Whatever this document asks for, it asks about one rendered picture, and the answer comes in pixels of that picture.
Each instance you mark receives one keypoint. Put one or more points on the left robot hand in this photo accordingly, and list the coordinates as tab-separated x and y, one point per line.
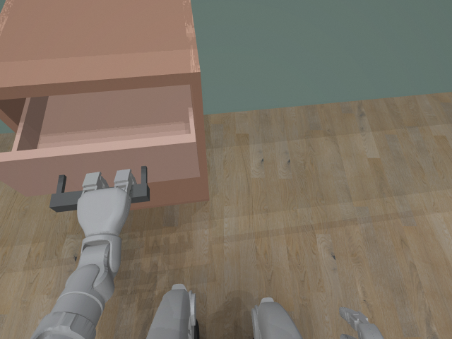
105	210

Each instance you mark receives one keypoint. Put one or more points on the drawer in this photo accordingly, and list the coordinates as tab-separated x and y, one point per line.
77	134

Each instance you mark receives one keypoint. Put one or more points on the cabinet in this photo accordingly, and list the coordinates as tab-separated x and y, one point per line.
62	47

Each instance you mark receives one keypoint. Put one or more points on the right robot shin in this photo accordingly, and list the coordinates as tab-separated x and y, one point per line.
267	299

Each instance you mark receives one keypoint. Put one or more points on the handle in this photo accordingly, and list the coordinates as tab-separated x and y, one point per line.
67	201

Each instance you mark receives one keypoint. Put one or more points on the robot right thigh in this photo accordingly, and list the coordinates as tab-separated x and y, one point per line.
271	321

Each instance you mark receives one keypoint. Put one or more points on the robot left forearm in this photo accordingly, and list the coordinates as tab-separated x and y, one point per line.
88	288

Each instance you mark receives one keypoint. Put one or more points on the right robot hand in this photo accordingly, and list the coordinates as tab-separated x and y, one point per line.
359	322

